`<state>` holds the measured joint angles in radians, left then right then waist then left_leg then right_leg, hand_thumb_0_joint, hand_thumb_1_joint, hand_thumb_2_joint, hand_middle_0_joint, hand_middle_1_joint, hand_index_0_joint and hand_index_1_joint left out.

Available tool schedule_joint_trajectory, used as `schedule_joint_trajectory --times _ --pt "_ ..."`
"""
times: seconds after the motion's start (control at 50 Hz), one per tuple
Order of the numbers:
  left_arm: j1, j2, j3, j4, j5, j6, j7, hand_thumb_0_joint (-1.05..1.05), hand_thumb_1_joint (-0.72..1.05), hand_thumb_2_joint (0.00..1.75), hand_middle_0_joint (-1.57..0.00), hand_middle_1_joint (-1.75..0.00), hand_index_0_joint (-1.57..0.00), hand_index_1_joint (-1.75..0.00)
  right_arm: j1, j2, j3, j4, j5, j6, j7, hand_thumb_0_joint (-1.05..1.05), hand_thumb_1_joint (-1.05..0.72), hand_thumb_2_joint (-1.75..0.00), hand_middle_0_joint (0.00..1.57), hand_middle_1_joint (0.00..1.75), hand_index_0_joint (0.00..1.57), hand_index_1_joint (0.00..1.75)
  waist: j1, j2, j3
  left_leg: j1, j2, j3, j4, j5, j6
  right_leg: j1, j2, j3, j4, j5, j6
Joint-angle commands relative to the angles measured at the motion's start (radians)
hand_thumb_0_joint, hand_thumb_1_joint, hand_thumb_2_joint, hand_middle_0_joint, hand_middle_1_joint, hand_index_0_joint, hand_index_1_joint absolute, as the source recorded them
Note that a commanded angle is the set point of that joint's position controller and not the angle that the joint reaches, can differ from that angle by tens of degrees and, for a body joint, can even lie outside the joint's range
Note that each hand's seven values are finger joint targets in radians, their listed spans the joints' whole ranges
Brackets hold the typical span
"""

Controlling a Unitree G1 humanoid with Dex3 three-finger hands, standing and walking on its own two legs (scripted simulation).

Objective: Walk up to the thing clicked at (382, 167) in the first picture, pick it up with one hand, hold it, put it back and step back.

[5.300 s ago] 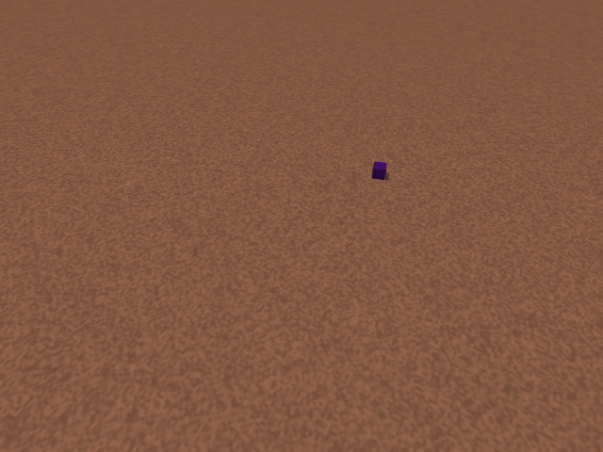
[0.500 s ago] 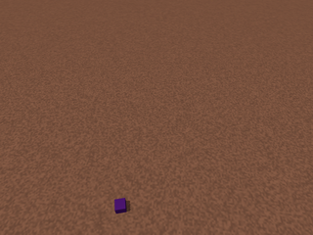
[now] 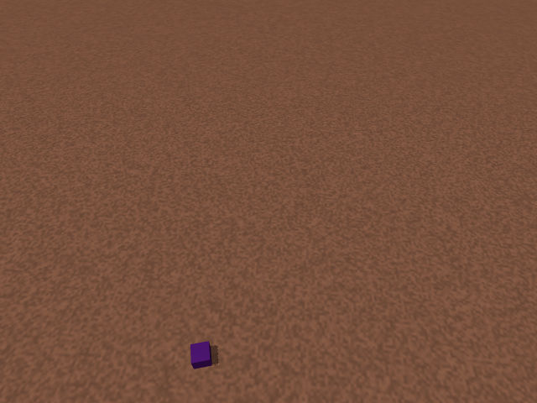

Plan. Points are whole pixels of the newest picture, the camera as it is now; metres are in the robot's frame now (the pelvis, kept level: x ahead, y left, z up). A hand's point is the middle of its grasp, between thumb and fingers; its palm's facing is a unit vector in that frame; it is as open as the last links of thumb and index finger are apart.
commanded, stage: walk up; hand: left
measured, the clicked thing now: (201, 355) +0.45 +0.22 -0.75
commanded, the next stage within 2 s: stand in 0.12 s
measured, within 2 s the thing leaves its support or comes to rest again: neither
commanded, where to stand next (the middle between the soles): +0.04 +0.00 m, yaw -2 degrees
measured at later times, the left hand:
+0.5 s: hand out of the picture +0.08 +0.25 -0.16, palm faces -0.02 -0.94 -0.34, open 7.4 cm
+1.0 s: hand out of the picture +0.09 +0.25 -0.16, palm faces -0.01 -0.94 -0.34, open 7.4 cm
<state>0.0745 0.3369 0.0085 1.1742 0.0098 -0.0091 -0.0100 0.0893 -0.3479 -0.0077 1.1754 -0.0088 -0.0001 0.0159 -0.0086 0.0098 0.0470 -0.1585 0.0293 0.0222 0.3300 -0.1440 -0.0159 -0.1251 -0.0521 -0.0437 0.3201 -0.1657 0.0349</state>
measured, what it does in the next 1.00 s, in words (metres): stands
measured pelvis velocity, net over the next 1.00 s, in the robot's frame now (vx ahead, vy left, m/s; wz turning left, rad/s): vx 0.02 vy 0.00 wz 0.01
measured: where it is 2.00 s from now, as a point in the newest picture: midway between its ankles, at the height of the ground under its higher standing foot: outside the picture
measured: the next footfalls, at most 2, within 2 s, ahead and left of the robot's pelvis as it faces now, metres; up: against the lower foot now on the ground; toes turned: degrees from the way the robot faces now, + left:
none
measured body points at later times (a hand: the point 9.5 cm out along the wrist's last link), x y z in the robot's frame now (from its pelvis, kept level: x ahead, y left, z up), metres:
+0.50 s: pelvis +0.01 +0.00 +0.00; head +0.02 -0.01 +0.45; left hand +0.09 +0.30 -0.13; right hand +0.10 -0.30 -0.13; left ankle +0.02 +0.13 -0.75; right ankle +0.00 -0.14 -0.75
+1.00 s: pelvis +0.02 +0.00 +0.00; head +0.03 -0.01 +0.45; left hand +0.09 +0.30 -0.13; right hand +0.10 -0.30 -0.13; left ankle +0.02 +0.13 -0.75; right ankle +0.00 -0.14 -0.75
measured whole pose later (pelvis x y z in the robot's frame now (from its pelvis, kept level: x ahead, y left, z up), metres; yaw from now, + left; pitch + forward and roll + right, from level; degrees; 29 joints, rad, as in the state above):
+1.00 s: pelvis +0.02 +0.00 +0.00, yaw +0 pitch -2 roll +0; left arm 0.10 0.35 0.01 1.14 0.01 -0.01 -0.01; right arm 0.09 -0.35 0.00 1.13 -0.01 0.00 0.01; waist 0.00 0.01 0.05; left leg -0.12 0.03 0.02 0.32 -0.17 -0.02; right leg -0.08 -0.05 -0.05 0.31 -0.19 0.03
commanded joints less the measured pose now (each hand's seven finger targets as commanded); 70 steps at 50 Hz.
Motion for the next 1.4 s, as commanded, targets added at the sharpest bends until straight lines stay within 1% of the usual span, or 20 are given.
schedule_joint_trajectory --times 0.0,0.08,0.1,0.18,0.26,0.3,0.4,0.44,0.52,0.56,0.64,0.76,0.82,0.94,1.04,1.1,1.14,1.26,1.34,1.38 --pt "-0.045 0.212 0.039 -0.062 -0.006 -0.018 0.013 0.00 0.90 0.90 -0.20 -0.30 -0.20 -0.30 -0.055 -0.213 -0.032 -0.062 0.006 -0.028 -0.015 0.00 -0.90 -0.90 0.20 0.30 0.20 0.30 0.009 -0.004 -0.089 0.023 0.105 -0.095 -0.058 0.060 0.031 0.018 -0.088 0.081 -0.046 0.074 -0.038" --pt "-0.051 0.216 0.039 -0.062 -0.003 -0.018 0.013 0.00 0.90 0.90 -0.20 -0.30 -0.20 -0.30 -0.056 -0.216 -0.034 -0.064 0.006 -0.026 -0.016 0.00 -0.90 -0.90 0.20 0.30 0.20 0.30 0.005 -0.016 -0.080 0.032 0.106 -0.089 -0.056 0.060 0.032 0.007 -0.089 0.084 -0.050 0.081 -0.038" --pt "-0.032 0.224 0.039 -0.064 0.002 -0.018 0.014 0.00 0.90 0.90 -0.20 -0.30 -0.20 -0.30 -0.055 -0.213 -0.032 -0.072 -0.002 -0.027 -0.018 0.00 -0.90 -0.90 0.20 0.30 0.20 0.30 0.006 -0.020 -0.083 0.038 0.112 -0.094 -0.058 0.074 0.024 0.005 -0.092 0.082 -0.051 0.058 -0.038" --pt "-0.038 0.227 0.040 -0.072 0.001 -0.020 0.016 0.00 0.90 0.90 -0.20 -0.30 -0.20 -0.30 -0.058 -0.215 -0.034 -0.079 -0.002 -0.031 -0.018 0.00 -0.90 -0.90 0.20 0.30 0.20 0.30 0.002 -0.011 -0.084 0.046 0.115 -0.095 -0.054 0.109 0.021 0.011 -0.094 0.084 -0.053 0.068 -0.038" --pt "-0.037 0.225 0.038 -0.075 0.001 -0.020 0.014 0.00 0.90 0.90 -0.20 -0.30 -0.20 -0.30 -0.053 -0.215 -0.031 -0.080 -0.001 -0.029 -0.019 0.00 -0.90 -0.90 0.20 0.30 0.20 0.30 0.000 -0.013 -0.078 0.037 0.110 -0.090 -0.057 0.063 0.022 0.010 -0.098 0.088 -0.064 0.057 -0.040" --pt "-0.029 0.224 0.037 -0.077 0.001 -0.021 0.014 0.00 0.90 0.90 -0.20 -0.30 -0.20 -0.30 -0.069 -0.216 -0.033 -0.085 0.000 -0.029 -0.017 0.00 -0.90 -0.90 0.20 0.30 0.20 0.30 0.004 -0.008 -0.082 0.053 0.116 -0.093 -0.050 0.092 0.023 0.005 -0.095 0.082 -0.059 0.063 -0.039" --pt "-0.036 0.229 0.037 -0.081 -0.002 -0.020 0.015 0.00 0.90 0.90 -0.20 -0.30 -0.20 -0.30 -0.061 -0.216 -0.032 -0.086 -0.001 -0.029 -0.017 0.00 -0.90 -0.90 0.20 0.30 0.20 0.30 0.002 -0.016 -0.072 0.037 0.110 -0.092 -0.056 0.085 0.019 0.011 -0.094 0.081 -0.061 0.049 -0.038" --pt "-0.028 0.228 0.037 -0.080 0.000 -0.020 0.013 0.00 0.90 0.90 -0.20 -0.30 -0.20 -0.30 -0.060 -0.215 -0.030 -0.085 -0.001 -0.029 -0.017 0.00 -0.90 -0.90 0.20 0.30 0.20 0.30 0.004 -0.009 -0.080 0.038 0.109 -0.090 -0.052 0.087 0.020 0.020 -0.098 0.085 -0.062 0.066 -0.043" --pt "-0.015 0.234 0.039 -0.084 0.000 -0.022 0.015 0.00 0.90 0.90 -0.20 -0.30 -0.20 -0.30 -0.056 -0.216 -0.032 -0.086 0.001 -0.031 -0.018 0.00 -0.90 -0.90 0.20 0.30 0.20 0.30 0.005 -0.017 -0.108 0.078 0.118 -0.089 -0.037 0.175 0.024 0.037 -0.100 0.079 -0.051 0.144 -0.044" --pt "-0.018 0.228 0.038 -0.084 0.000 -0.022 0.016 0.00 0.90 0.90 -0.20 -0.30 -0.20 -0.30 -0.047 -0.221 -0.030 -0.085 0.001 -0.030 -0.019 0.00 -0.90 -0.90 0.20 0.30 0.20 0.30 0.004 -0.009 -0.094 0.064 0.113 -0.083 -0.037 0.159 0.024 0.039 -0.102 0.081 -0.059 0.143 -0.040" --pt "-0.018 0.232 0.040 -0.083 -0.002 -0.017 0.014 0.00 0.90 0.90 -0.20 -0.30 -0.20 -0.30 -0.061 -0.219 -0.028 -0.088 0.001 -0.027 -0.019 0.00 -0.90 -0.90 0.20 0.30 0.20 0.30 0.007 -0.011 -0.073 0.054 0.110 -0.089 -0.052 0.115 0.018 0.024 -0.092 0.075 -0.060 0.078 -0.041" --pt "-0.016 0.232 0.041 -0.088 0.001 -0.019 0.015 0.00 0.90 0.90 -0.20 -0.30 -0.20 -0.30 -0.049 -0.217 -0.027 -0.092 0.001 -0.029 -0.021 0.00 -0.90 -0.90 0.20 0.30 0.20 0.30 0.005 -0.017 -0.091 0.066 0.116 -0.086 -0.040 0.162 0.023 0.040 -0.098 0.076 -0.052 0.123 -0.046" --pt "-0.014 0.232 0.043 -0.087 0.002 -0.017 0.015 0.00 0.90 0.90 -0.20 -0.30 -0.20 -0.30 -0.044 -0.219 -0.025 -0.094 0.002 -0.027 -0.022 0.00 -0.90 -0.90 0.20 0.30 0.20 0.30 0.005 -0.011 -0.082 0.061 0.112 -0.085 -0.042 0.153 0.025 0.046 -0.100 0.078 -0.058 0.134 -0.045" --pt "-0.008 0.235 0.044 -0.087 0.001 -0.017 0.016 0.00 0.90 0.90 -0.20 -0.30 -0.20 -0.30 -0.045 -0.221 -0.025 -0.100 0.002 -0.027 -0.022 0.00 -0.90 -0.90 0.20 0.30 0.20 0.30 0.007 -0.008 -0.079 0.069 0.120 -0.092 -0.045 0.158 0.025 0.041 -0.097 0.071 -0.052 0.115 -0.043" --pt "-0.017 0.234 0.042 -0.094 0.000 -0.017 0.016 0.00 0.90 0.90 -0.20 -0.30 -0.20 -0.30 -0.041 -0.222 -0.024 -0.099 0.000 -0.028 -0.023 0.00 -0.90 -0.90 0.20 0.30 0.20 0.30 0.007 -0.011 -0.083 0.065 0.115 -0.086 -0.041 0.168 0.023 0.047 -0.101 0.075 -0.053 0.133 -0.045" --pt "-0.017 0.232 0.041 -0.092 -0.002 -0.015 0.015 0.00 0.90 0.90 -0.20 -0.30 -0.20 -0.30 -0.041 -0.219 -0.023 -0.098 0.001 -0.027 -0.022 0.00 -0.90 -0.90 0.20 0.30 0.20 0.30 0.005 -0.008 -0.070 0.052 0.113 -0.088 -0.052 0.140 0.021 0.044 -0.096 0.073 -0.059 0.101 -0.044" --pt "-0.010 0.231 0.041 -0.092 0.000 -0.016 0.014 0.00 0.90 0.90 -0.20 -0.30 -0.20 -0.30 -0.040 -0.221 -0.024 -0.099 0.001 -0.027 -0.022 0.00 -0.90 -0.90 0.20 0.30 0.20 0.30 0.009 -0.011 -0.076 0.052 0.114 -0.086 -0.047 0.133 0.027 0.052 -0.101 0.076 -0.061 0.112 -0.045" --pt "-0.010 0.232 0.040 -0.096 0.001 -0.016 0.015 0.00 0.90 0.90 -0.20 -0.30 -0.20 -0.30 -0.043 -0.221 -0.024 -0.103 0.000 -0.029 -0.023 0.00 -0.90 -0.90 0.20 0.30 0.20 0.30 0.008 -0.011 -0.085 0.074 0.118 -0.088 -0.045 0.179 0.026 0.041 -0.099 0.068 -0.048 0.137 -0.045" --pt "0.000 0.229 0.039 -0.091 0.000 -0.015 0.014 0.00 0.90 0.90 -0.20 -0.30 -0.20 -0.30 -0.035 -0.219 -0.023 -0.099 0.001 -0.028 -0.023 0.00 -0.90 -0.90 0.20 0.30 0.20 0.30 0.010 -0.009 -0.070 0.052 0.113 -0.087 -0.052 0.128 0.025 0.047 -0.100 0.074 -0.059 0.100 -0.044" --pt "-0.002 0.234 0.040 -0.095 0.002 -0.015 0.015 0.00 0.90 0.90 -0.20 -0.30 -0.20 -0.30 -0.036 -0.220 -0.026 -0.102 0.000 -0.028 -0.022 0.00 -0.90 -0.90 0.20 0.30 0.20 0.30 0.009 -0.023 -0.081 0.070 0.118 -0.091 -0.051 0.145 0.026 0.040 -0.098 0.068 -0.052 0.104 -0.044"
